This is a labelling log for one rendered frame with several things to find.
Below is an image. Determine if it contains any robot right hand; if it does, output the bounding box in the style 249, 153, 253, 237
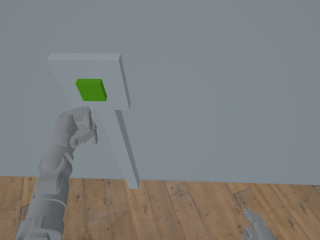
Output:
242, 208, 276, 240

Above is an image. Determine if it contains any panel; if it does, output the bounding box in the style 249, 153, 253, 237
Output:
47, 53, 140, 190

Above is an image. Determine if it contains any button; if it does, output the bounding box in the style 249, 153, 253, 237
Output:
75, 78, 107, 102

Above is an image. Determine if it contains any robot left forearm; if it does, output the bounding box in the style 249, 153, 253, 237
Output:
15, 146, 74, 240

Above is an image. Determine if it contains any robot left hand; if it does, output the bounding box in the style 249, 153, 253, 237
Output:
51, 106, 98, 154

